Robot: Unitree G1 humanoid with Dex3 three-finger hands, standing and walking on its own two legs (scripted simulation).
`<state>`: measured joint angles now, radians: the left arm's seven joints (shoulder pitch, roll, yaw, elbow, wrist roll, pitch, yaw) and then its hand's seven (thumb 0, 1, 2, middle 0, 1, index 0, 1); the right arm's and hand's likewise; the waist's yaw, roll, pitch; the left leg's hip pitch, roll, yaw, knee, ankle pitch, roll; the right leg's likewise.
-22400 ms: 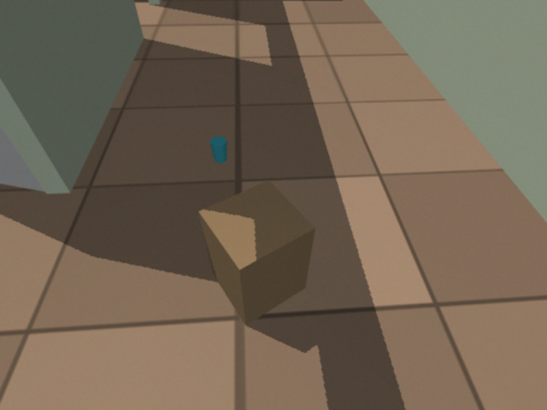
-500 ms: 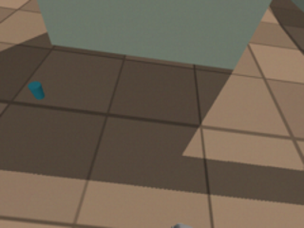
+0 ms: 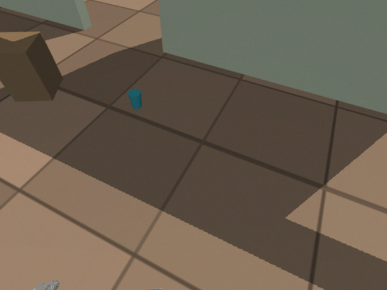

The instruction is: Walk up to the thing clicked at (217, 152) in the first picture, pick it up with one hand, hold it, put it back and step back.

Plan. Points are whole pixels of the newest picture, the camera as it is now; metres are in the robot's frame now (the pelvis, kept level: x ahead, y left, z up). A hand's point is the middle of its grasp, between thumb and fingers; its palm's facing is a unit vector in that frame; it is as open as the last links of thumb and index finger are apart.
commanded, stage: walk up
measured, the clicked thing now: (135, 99) +1.44 +0.48 -0.68
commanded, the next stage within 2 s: stand in 1.06 s
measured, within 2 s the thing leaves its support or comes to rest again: neither
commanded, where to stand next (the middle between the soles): +0.08 -0.03 m, yaw +11 degrees
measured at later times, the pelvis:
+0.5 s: pelvis +0.01 +0.00 +0.00, yaw +11 degrees
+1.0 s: pelvis +0.02 -0.01 +0.03, yaw +15 degrees
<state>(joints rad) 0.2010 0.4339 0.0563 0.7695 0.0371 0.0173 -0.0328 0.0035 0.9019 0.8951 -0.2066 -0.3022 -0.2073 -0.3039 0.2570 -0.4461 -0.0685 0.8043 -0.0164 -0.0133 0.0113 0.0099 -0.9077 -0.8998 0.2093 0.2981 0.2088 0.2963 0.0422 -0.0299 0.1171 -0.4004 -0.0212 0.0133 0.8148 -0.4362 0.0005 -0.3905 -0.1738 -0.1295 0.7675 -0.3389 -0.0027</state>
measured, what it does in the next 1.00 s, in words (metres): steps on the spot: left foot, then right foot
